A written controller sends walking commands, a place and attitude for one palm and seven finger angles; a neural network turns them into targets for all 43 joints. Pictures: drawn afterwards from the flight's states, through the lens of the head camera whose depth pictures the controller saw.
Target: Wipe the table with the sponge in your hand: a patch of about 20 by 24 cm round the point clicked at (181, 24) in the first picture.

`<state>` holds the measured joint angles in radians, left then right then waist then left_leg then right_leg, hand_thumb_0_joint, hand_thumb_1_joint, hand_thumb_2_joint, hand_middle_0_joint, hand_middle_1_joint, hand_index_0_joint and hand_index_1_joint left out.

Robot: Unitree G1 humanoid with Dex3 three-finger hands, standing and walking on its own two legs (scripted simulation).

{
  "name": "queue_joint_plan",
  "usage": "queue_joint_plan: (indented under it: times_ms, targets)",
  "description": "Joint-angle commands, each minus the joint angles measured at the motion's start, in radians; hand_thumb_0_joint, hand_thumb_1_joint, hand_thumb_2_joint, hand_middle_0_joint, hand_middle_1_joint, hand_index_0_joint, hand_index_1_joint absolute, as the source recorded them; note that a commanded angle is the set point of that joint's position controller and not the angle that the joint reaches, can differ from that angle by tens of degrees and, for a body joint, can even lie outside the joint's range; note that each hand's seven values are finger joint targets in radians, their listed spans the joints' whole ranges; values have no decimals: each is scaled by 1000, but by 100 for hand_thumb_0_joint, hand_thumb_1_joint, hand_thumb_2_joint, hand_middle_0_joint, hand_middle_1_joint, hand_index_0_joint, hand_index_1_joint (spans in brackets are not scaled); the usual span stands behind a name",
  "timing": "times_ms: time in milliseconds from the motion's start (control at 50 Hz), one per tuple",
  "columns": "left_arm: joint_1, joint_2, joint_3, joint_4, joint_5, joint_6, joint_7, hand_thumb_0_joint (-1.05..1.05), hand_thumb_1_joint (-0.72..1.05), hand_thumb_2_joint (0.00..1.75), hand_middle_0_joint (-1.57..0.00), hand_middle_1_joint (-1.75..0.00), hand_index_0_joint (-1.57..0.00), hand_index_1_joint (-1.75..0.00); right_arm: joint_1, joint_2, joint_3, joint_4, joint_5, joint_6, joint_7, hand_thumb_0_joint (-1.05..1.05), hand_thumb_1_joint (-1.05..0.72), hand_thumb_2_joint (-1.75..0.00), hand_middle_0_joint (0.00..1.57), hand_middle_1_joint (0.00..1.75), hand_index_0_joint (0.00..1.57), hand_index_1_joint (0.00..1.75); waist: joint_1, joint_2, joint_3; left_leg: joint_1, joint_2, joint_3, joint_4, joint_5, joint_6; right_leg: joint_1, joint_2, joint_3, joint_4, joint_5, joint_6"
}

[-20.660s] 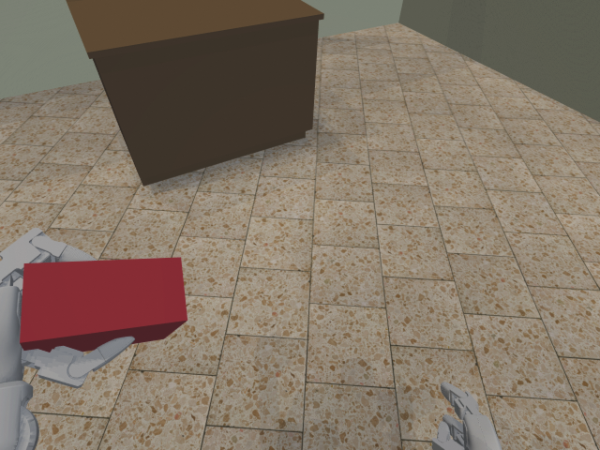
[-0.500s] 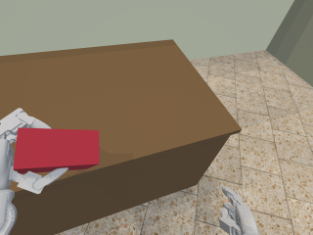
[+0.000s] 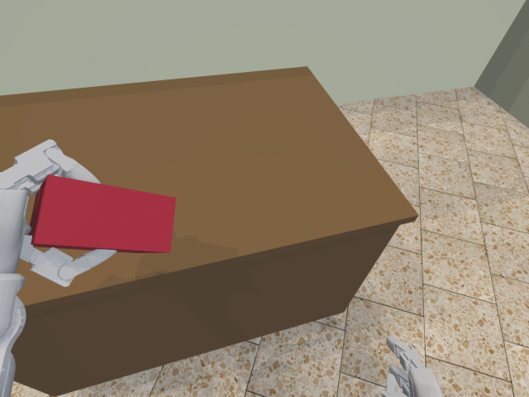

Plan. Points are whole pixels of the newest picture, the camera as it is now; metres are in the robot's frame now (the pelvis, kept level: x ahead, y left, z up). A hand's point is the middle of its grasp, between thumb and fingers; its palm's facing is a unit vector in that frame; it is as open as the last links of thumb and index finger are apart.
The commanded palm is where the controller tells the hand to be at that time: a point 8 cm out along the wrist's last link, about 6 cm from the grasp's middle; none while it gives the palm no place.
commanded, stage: turn the palm down, sponge in hand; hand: left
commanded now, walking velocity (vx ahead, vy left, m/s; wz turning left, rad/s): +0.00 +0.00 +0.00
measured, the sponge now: (121, 223) +0.27 +0.21 +0.16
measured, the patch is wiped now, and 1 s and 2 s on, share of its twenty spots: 0.00 0.00 0.00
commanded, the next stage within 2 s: none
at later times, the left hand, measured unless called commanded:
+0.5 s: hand (90, 250) +0.23 +0.23 +0.15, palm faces +0.40 -0.57 -0.72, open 10.0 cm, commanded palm +0.18 +0.26 +0.18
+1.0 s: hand (96, 253) +0.24 +0.25 +0.12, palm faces +0.23 -0.39 -0.89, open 10.0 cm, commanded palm +0.21 +0.26 +0.18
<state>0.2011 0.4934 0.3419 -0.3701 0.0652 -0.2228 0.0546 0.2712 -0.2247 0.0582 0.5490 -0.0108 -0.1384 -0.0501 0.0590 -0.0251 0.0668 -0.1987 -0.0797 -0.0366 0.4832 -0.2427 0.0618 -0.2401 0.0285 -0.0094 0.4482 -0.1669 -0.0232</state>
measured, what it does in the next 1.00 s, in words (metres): stands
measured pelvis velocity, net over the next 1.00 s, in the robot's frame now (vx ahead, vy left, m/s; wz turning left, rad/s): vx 0.02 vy -0.03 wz -0.03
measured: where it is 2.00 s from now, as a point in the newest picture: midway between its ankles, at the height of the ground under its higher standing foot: outside the picture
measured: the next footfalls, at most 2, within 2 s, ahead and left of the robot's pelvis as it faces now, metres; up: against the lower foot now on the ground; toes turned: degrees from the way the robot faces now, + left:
none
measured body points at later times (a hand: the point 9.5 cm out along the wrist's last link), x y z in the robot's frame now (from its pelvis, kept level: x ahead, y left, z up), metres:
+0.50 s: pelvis -0.01 -0.06 -0.02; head -0.02 -0.10 +0.43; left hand +0.20 +0.26 +0.19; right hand +0.19 -0.30 -0.11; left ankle +0.01 +0.08 -0.74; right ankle +0.04 -0.11 -0.74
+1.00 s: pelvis +0.02 -0.03 -0.01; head +0.03 -0.07 +0.43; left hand +0.22 +0.26 +0.17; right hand +0.22 -0.28 -0.11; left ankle +0.01 +0.08 -0.74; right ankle +0.04 -0.11 -0.74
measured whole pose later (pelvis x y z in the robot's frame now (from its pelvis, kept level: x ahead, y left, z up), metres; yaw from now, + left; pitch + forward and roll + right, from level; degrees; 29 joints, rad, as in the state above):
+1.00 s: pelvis +0.02 -0.03 -0.01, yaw -2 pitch +1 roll +1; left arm 0.38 0.54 0.25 -0.34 0.42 0.11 0.10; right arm 0.15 -0.28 -0.01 0.62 0.02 -0.02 -0.13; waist 0.08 0.08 -0.03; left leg -0.29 -0.04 -0.02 0.63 -0.35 0.02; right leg -0.36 0.06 0.00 0.64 -0.29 -0.07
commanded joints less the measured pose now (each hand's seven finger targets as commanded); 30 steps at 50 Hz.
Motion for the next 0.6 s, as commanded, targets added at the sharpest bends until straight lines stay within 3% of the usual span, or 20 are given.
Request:
queue_joint_plan:
  times_ms: [0,20,40,60,100,120,160,180,200,220,240,280,320,340,360,400,460,500,520,580]
  targets:
    - [-139,27,83,-98,-132,140,-48,0,10,130,-120,-160,-120,-160,-122,-156,-103,-68,-14,-62,20,0,-90,-90,20,30,20,30,17,260,-352,228,127,-54,-65,541,-148,-36,5,-30,42,34,-16]
    - [-19,-40,65,-18,-192,208,-80,0,10,130,-120,-160,-120,-160,-140,-147,-94,-56,10,-70,23,0,-90,-90,20,30,20,30,14,204,-318,224,135,-47,-76,516,-146,-35,11,-37,37,18,-16]
    - [-2,-5,57,-61,-201,257,-104,0,10,130,-120,-160,-120,-160,-155,-181,-90,-47,14,-69,26,0,-90,-90,20,30,20,30,39,177,-272,159,123,-26,-79,428,-126,-3,-8,-50,19,56,-15]
    - [17,35,60,-61,-183,300,-116,0,10,130,-120,-160,-120,-160,-174,-187,-85,-59,27,-57,26,0,-90,-90,20,30,20,30,34,102,-217,86,109,-19,-86,330,-108,27,-6,-68,9,93,-16]
    - [36,78,36,-74,-80,335,-113,0,10,130,-120,-160,-120,-160,-225,-183,-68,-105,34,-29,30,0,-90,-90,20,30,20,30,15,-30,-122,-32,94,-15,-118,121,-64,32,0,-67,7,26,-12]
    - [40,150,85,-116,-35,323,-89,0,10,130,-120,-160,-120,-160,-255,-178,-59,-128,41,-20,32,0,-90,-90,20,30,20,30,22,-10,-101,-50,86,3,-117,80,-46,35,7,-49,-1,-5,-15]
    - [-9,183,120,-151,17,260,-38,0,10,130,-120,-160,-120,-160,-266,-165,-61,-137,14,-10,20,0,-90,-90,20,30,20,30,-2,-67,-65,-100,77,-5,-110,-63,-31,-12,3,-34,1,-133,-2]
    - [-41,185,146,-170,15,214,-6,0,10,130,-120,-160,-120,-160,-265,-155,-66,-132,5,-13,12,0,-90,-90,20,30,20,30,-8,-92,-90,-114,70,-5,-90,-125,-25,-36,1,-22,4,-200,6]
    - [-79,225,201,-187,15,164,24,0,10,130,-120,-160,-120,-160,-269,-150,-72,-121,-3,-16,6,0,-90,-90,20,30,20,30,-8,-101,-115,-131,65,-4,-71,-173,-22,-51,-2,-4,5,-256,12]
    - [-155,318,279,-261,12,114,53,0,10,130,-120,-160,-120,-160,-282,-145,-71,-114,-4,-20,-1,0,-90,-90,20,30,20,30,6,-40,-143,-130,60,8,-55,-198,-20,-53,-3,21,2,-292,11]
    - [-208,276,244,-241,22,83,73,0,10,130,-120,-160,-120,-160,-298,-122,-71,-110,-13,-20,-1,0,-90,-90,20,30,20,30,11,28,-191,-134,53,18,-36,-195,-27,-33,-16,34,9,-311,6]
    - [-185,264,233,-179,44,45,104,0,10,130,-120,-160,-120,-160,-265,-120,-78,-77,-18,-19,-8,0,-90,-90,20,30,20,30,9,133,-195,-140,47,32,8,-186,-32,-51,-27,64,5,-321,-1]
    - [-203,300,211,-142,89,64,111,0,10,130,-120,-160,-120,-160,-247,-126,-73,-71,-13,-11,-14,0,-90,-90,20,30,20,30,-9,201,-202,-149,36,40,37,-200,-29,-67,-39,97,-10,-344,-4]
    - [-196,265,152,-104,103,94,101,0,10,130,-120,-160,-120,-160,-256,-127,-73,-69,-14,-6,-20,0,-90,-90,20,30,20,30,-17,224,-194,-165,33,43,44,-199,-31,-58,-51,112,-21,-359,-6]
    - [-185,268,120,-59,115,133,88,0,10,130,-120,-160,-120,-160,-256,-135,-72,-67,-12,3,-31,0,-90,-90,20,30,20,30,-22,205,-151,-182,33,43,56,-197,-30,-62,-64,136,-39,-387,-5]
    - [-176,279,78,-6,118,215,43,0,10,130,-120,-160,-120,-160,-260,-150,-77,-67,-1,20,-49,0,-90,-90,20,30,20,30,-23,166,-139,-208,41,45,81,-170,-34,-19,-98,213,-81,-448,-2]
    - [-159,303,63,25,121,292,-26,0,10,130,-120,-160,-120,-160,-282,-156,-80,-77,18,43,-67,0,-90,-90,20,30,20,30,-18,6,-121,-243,56,20,120,-150,-38,24,-144,301,-111,-463,31]
    - [-150,321,90,9,130,282,-42,0,10,130,-120,-160,-120,-160,-292,-157,-85,-84,18,44,-72,0,-90,-90,20,30,20,30,-4,-71,-132,-258,64,1,132,-136,-39,30,-154,305,-101,-439,46]
    - [-141,341,123,-26,134,261,-40,0,10,130,-120,-160,-120,-160,-310,-151,-84,-92,22,37,-71,0,-90,-90,20,30,20,30,8,-45,-151,-245,63,1,142,-116,-41,34,-151,317,-87,-395,43]
    - [-53,346,189,-54,138,191,-14,0,10,130,-120,-160,-120,-160,-290,-138,-93,-85,12,36,-63,0,-90,-90,20,30,20,30,31,-101,-218,-291,64,-23,169,-84,-52,92,-174,339,-26,-209,60]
